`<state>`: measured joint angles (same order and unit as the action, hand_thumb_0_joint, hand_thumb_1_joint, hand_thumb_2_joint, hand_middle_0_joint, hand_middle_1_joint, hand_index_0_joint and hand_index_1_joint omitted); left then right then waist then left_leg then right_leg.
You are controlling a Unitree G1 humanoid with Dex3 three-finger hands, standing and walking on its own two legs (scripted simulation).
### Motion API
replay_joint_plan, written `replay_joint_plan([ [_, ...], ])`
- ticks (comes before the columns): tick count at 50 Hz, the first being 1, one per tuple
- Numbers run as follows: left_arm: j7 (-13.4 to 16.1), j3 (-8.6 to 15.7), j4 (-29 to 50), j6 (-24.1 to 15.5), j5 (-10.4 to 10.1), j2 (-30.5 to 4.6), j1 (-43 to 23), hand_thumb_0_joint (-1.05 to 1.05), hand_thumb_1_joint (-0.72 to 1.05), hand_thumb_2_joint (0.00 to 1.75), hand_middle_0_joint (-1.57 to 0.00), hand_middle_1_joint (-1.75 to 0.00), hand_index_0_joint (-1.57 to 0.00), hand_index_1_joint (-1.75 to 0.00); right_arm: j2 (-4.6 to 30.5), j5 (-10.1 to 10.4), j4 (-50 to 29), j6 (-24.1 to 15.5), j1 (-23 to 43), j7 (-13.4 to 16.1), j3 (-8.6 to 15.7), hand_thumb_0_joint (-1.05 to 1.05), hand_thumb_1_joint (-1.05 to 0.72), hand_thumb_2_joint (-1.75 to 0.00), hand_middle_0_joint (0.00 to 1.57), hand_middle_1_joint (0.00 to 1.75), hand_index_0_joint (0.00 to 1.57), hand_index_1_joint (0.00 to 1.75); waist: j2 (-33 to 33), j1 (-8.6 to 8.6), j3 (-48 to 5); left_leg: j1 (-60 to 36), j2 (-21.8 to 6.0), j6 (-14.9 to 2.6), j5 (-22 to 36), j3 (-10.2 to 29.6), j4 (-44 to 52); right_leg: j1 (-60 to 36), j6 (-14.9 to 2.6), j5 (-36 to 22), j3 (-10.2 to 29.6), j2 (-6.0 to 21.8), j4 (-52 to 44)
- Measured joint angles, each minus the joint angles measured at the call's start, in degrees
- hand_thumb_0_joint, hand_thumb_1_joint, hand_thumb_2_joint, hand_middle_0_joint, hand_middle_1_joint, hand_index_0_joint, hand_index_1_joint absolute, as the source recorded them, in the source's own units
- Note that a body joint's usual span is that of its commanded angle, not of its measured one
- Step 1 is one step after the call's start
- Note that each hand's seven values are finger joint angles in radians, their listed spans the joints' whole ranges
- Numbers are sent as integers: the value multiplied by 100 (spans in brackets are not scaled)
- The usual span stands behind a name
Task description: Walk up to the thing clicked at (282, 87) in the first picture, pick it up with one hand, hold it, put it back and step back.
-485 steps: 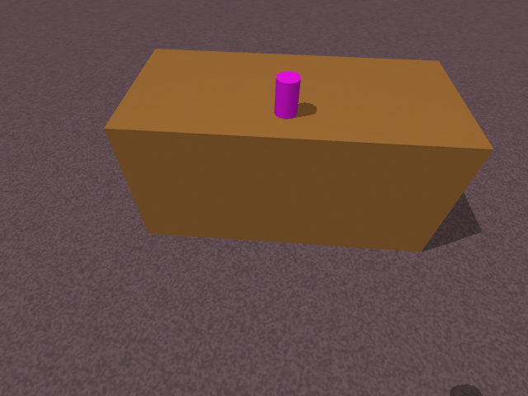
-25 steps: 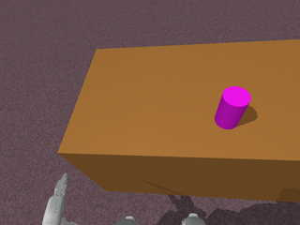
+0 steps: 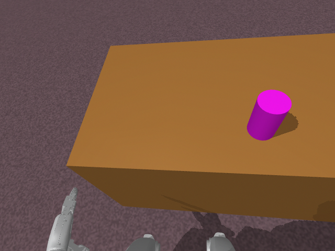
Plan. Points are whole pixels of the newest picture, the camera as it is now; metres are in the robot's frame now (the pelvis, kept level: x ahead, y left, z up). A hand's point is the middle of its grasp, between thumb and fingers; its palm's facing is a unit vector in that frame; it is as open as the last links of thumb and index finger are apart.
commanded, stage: go down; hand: right
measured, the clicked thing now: (266, 116) +0.48 -0.23 -0.04
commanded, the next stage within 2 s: approach in 1.16 s
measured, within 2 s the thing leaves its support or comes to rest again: neither
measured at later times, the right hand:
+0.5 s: hand out of the picture +0.36 -0.42 +0.08, palm faces +0.30 +0.95 +0.01, open 17.4 cm
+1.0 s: hand out of the picture +0.35 -0.42 +0.07, palm faces +0.29 +0.96 +0.02, open 17.5 cm
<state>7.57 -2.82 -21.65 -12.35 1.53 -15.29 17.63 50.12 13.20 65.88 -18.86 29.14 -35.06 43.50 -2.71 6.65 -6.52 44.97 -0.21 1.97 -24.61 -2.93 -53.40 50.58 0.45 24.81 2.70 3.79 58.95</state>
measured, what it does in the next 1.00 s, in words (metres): stands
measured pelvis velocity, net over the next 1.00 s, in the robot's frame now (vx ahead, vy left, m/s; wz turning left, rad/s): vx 0.00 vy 0.00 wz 0.00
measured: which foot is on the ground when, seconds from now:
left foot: down 0.00-1.00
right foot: down 0.00-1.00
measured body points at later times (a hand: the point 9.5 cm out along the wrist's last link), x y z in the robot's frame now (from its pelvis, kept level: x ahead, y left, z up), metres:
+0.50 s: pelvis +0.00 +0.00 +0.00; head +0.09 -0.06 +0.43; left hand +0.16 +0.26 -0.02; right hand +0.34 -0.47 +0.08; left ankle +0.01 +0.15 -0.67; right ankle +0.03 -0.12 -0.67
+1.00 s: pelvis +0.00 +0.00 +0.00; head +0.09 -0.06 +0.43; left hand +0.16 +0.25 -0.02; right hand +0.33 -0.47 +0.08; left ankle +0.01 +0.15 -0.67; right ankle +0.03 -0.12 -0.67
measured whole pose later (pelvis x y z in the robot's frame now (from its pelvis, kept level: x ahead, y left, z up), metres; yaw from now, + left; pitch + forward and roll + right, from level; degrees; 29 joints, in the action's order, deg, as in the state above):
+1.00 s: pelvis +0.00 +0.00 +0.00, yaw +0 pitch +17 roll +5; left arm 7.1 -3.2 -17.9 -12.1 1.8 -15.4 19.8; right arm 49.8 13.2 63.8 -17.8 27.4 -35.4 44.5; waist -2.8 6.5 -6.8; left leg 45.7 0.0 2.0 -24.9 -3.2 -54.2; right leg 51.7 0.4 25.3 3.2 3.8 60.3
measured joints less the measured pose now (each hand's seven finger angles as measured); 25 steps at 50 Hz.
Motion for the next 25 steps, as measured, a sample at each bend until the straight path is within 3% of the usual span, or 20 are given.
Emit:
replay_joint_plan([
  [7,-19,-11,92,4,18,-18,24,-1,-53,5,-5,-6,-6,-5,129,17,-11,26,-12,-80,82,-1,54,-5,5,5,5,5,12,8,-5,118,14,3,-37,-8,-69,133,1,51,16,12,99],
  [12,-20,2,107,11,22,-35,108,-1,-54,5,-6,-5,-6,-5,29,66,-110,93,-105,-110,119,-1,53,-5,5,5,5,5,39,-12,-30,54,20,3,-38,-26,-22,91,0,63,34,15,83],
  [25,1,-16,197,18,25,-37,76,-1,-53,5,-5,-5,-6,-5,70,-41,-9,61,-19,-11,71,-1,53,-6,5,5,5,5,-6,6,-28,64,8,-7,-48,-39,-64,91,8,46,50,-1,86],
])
